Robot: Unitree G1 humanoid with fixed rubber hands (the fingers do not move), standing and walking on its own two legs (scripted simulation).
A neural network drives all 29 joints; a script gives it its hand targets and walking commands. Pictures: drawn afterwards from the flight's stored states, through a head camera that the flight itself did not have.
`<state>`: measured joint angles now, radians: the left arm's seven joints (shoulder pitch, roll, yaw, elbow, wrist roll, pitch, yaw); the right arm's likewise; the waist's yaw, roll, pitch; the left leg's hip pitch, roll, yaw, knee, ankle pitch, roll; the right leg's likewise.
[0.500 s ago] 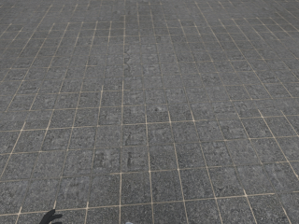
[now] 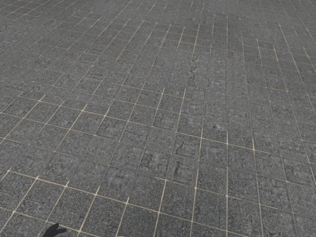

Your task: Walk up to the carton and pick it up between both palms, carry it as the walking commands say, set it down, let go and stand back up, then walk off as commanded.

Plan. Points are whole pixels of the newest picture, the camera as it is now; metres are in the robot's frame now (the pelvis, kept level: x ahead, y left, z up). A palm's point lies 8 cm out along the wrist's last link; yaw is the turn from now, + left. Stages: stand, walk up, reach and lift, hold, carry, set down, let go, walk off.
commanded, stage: walk off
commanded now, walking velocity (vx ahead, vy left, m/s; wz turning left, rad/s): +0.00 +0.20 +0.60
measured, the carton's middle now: out of the picture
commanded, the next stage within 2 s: stand in 0.84 s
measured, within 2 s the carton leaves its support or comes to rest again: neither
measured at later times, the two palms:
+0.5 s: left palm out of the picture -0.03 +0.38 -0.05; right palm out of the picture +0.09 -0.18 -0.10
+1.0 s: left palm out of the picture -0.17 +0.49 -0.11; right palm out of the picture +0.07 -0.02 -0.08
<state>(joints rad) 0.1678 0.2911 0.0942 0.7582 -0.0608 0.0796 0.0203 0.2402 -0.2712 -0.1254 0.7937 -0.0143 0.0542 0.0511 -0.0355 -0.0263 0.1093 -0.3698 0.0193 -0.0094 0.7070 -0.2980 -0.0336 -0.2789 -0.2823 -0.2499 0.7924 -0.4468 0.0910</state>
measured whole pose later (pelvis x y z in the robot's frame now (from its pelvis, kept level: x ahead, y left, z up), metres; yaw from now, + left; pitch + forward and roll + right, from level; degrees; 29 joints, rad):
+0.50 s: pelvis -0.05 +0.06 +0.03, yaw +17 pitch -3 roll +3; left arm 0.19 0.29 0.09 0.77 -0.06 0.09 0.07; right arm 0.24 -0.27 -0.13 0.79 -0.03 0.07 0.06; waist -0.04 0.01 0.10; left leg -0.51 -0.15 -0.10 1.11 -0.32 -0.04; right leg -0.19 -0.11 -0.15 0.50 -0.26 -0.02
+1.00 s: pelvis -0.13 +0.19 +0.01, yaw +31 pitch +0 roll -1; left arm 0.17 0.31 0.09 0.77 -0.06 0.10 0.02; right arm 0.24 -0.24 -0.13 0.79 -0.02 0.04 0.01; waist -0.04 -0.05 0.10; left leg -0.37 -0.06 -0.06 0.60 -0.22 0.04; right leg -0.49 -0.10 -0.11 1.21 -0.51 0.10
